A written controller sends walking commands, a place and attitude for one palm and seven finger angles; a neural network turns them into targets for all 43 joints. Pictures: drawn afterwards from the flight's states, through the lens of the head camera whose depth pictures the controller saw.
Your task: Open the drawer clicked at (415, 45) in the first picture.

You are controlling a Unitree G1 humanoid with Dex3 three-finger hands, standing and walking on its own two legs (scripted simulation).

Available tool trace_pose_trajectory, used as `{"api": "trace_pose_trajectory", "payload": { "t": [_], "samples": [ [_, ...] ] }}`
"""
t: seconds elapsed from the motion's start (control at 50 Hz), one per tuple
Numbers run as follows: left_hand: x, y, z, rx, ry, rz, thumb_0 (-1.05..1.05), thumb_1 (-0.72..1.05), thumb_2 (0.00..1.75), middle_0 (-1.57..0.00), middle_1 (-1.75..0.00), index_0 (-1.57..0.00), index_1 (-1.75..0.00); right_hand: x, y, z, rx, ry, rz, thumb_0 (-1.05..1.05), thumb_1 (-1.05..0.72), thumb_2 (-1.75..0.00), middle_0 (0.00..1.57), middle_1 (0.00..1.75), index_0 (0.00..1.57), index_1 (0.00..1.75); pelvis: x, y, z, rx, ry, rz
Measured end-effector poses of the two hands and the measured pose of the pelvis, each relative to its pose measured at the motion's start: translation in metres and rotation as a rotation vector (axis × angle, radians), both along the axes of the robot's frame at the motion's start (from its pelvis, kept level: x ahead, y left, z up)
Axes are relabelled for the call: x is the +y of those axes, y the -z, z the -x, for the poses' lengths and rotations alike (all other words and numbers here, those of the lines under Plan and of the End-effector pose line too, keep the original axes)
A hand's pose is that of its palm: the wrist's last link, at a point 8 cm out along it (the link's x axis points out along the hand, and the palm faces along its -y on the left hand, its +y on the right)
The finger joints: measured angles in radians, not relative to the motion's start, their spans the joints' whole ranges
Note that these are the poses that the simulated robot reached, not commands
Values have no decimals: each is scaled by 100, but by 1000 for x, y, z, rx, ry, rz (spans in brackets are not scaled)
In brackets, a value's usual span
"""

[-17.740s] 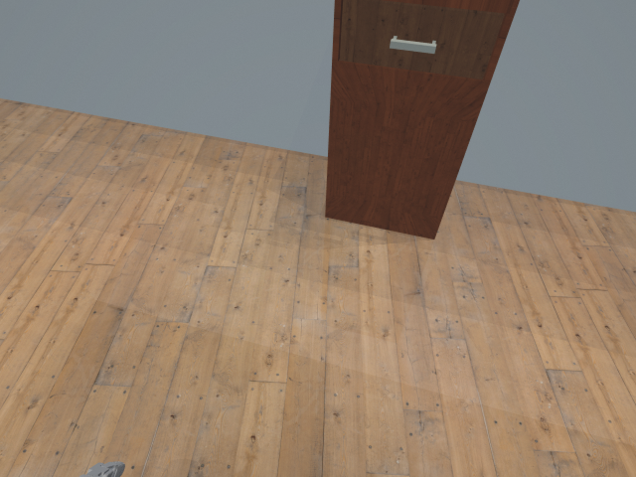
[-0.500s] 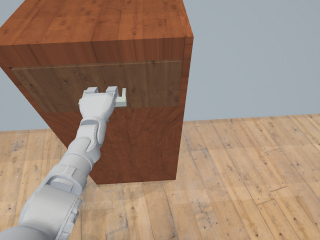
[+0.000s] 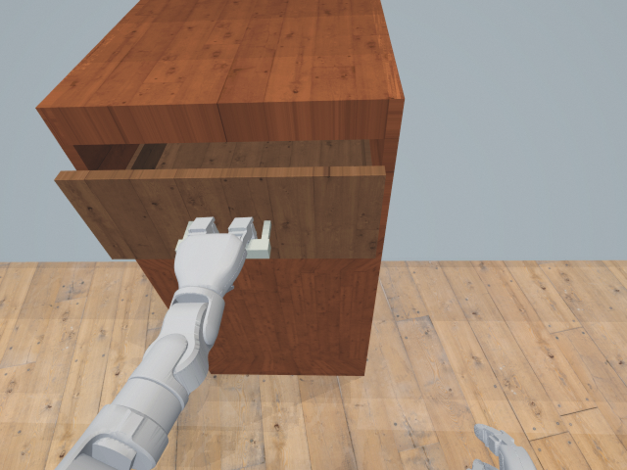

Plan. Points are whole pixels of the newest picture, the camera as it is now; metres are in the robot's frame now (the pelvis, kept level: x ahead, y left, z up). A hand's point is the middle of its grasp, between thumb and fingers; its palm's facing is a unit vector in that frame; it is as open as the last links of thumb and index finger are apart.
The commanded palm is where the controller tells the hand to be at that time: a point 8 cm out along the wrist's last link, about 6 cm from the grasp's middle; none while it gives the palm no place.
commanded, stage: pull the drawer open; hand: left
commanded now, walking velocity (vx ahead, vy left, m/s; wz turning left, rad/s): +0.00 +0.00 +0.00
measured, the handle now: (226, 238) +0.42 +0.16 +0.06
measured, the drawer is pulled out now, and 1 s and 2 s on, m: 0.07 0.20 0.29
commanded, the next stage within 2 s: none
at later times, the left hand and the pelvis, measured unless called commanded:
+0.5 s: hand (216, 318) +0.30 +0.15 +0.04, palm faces +0.02 -0.10 -0.99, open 5.7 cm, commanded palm +0.26 +0.15 +0.09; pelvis -0.02 -0.01 +0.00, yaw -1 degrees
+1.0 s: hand (207, 365) +0.24 +0.15 +0.04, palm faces +0.04 -0.13 -0.99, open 5.8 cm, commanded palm +0.20 +0.15 +0.09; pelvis -0.03 -0.01 +0.00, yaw -1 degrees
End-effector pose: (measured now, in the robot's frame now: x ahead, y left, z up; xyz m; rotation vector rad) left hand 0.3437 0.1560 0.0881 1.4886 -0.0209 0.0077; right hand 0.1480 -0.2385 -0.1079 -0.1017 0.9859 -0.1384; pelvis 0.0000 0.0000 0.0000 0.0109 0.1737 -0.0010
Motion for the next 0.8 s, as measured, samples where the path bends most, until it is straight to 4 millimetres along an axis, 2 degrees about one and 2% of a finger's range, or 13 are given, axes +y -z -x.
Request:
{"api": "trace_pose_trajectory", "payload": {
  "t": [0.18,0.44,0.56,0.8],
  "samples": [
    [0,0,29,-9,1,2,1,75,80,-32,-135,-38,-130,4,-5,-16,-54,-46,-6,1,-90,-90,20,30,20,30,-4,0,5,-27,-6,-5],
    [-1,0,54,-3,-2,11,2,74,80,-32,-135,-39,-129,2,-5,-3,-72,-42,-15,1,-90,-90,20,30,20,30,-9,-1,15,-51,6,-13],
    [-1,0,72,-12,-1,30,2,74,80,-31,-135,-38,-129,-3,-5,2,-81,-38,-17,1,-90,-90,20,30,20,30,-10,-1,17,-57,14,-15],
    [-1,1,111,-34,-1,40,3,73,81,-31,-135,-39,-130,3,-10,-9,-135,-85,-22,1,-90,-90,20,30,19,30,-10,1,24,-83,9,-16]
  ]
}}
